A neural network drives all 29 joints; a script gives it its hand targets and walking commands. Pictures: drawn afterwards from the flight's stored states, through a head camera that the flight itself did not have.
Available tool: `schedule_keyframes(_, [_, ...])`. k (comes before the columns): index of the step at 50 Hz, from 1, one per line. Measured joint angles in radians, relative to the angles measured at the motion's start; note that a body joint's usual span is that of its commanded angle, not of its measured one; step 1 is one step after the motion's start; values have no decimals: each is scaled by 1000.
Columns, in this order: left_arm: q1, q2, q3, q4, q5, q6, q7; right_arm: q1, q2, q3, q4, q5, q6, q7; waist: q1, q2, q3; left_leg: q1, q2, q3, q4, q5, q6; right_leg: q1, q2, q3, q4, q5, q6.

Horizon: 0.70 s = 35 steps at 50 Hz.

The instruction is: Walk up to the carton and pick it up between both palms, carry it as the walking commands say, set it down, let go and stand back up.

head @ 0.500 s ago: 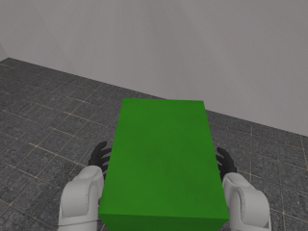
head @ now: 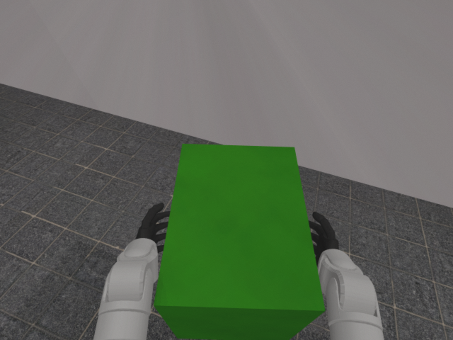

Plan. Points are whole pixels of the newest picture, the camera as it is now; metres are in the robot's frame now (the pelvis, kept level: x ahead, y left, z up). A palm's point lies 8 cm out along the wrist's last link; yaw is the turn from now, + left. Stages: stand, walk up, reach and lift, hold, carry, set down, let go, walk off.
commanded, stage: hold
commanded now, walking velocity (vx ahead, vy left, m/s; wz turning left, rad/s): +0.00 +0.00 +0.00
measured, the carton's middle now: (235, 244) +0.33 +0.00 -0.01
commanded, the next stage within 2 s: set down in 0.16 s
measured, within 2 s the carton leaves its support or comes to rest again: neither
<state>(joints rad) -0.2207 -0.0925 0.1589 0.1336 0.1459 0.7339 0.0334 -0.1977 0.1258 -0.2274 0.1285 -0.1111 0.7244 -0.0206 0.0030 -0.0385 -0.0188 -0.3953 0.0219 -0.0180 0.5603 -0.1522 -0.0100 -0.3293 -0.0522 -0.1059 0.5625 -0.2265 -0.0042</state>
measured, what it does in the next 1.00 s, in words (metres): stands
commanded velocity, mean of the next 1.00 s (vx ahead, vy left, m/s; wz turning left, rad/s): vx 0.00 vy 0.00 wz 0.00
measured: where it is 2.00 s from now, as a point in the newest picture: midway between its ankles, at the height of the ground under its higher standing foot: outside the picture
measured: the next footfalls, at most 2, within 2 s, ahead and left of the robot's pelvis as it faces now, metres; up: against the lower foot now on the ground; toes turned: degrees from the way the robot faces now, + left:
none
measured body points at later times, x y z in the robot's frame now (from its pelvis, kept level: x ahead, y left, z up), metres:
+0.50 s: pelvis +0.04 -0.01 +0.00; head +0.06 +0.01 +0.45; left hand +0.35 +0.14 +0.00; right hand +0.34 -0.18 +0.00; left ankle +0.09 +0.12 -0.73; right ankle +0.06 -0.13 -0.73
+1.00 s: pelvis +0.05 +0.00 -0.01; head +0.14 +0.02 +0.43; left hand +0.36 +0.15 -0.08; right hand +0.35 -0.17 -0.07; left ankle +0.09 +0.12 -0.73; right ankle +0.06 -0.13 -0.73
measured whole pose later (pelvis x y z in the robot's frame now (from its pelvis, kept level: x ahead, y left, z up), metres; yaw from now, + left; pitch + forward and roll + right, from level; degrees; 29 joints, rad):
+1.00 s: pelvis +0.05 +0.00 -0.01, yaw -2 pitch +11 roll -2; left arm -0.26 -0.10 0.25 0.47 0.23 0.30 0.00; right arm -0.25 0.13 -0.30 0.50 -0.14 0.27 0.00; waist 0.01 -0.03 0.00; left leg -0.63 0.01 -0.06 0.73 -0.28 0.00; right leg -0.56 -0.01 -0.05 0.69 -0.31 0.00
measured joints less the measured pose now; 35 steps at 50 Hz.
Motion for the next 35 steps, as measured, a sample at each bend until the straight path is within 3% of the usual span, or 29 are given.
schedule_keyframes(3, [-34, 11, 3, 50, 12, -1, 0, -39, 0, -22, 57, -4, -6, 1, 0, 6, 0, 5, -22, -29, 0, 0, 0, 0, 5, 14, -4, -5, -1])
schedule_keyframes(14, [-55, 9, 3, 119, 27, -17, -9, -37, 0, -42, 90, -20, -12, 7, 0, -10, 0, 5, -17, -22, -2, -26, 7, 2, 25, 46, -28, 7, 2])
schedule_keyframes(27, [4, -14, 13, 143, 57, -122, -16, -14, 2, -58, 141, -25, -105, 37, 4, 33, 0, 6, -10, -29, -3, -66, 7, 3, 39, 51, -29, -30, 5])
schedule_keyframes(35, [15, -19, 34, 216, 68, -218, -32, 14, 6, -58, 193, -26, -195, 33, 4, 26, 5, 6, -8, -30, -1, -86, 7, 3, 42, 51, -26, -50, 5])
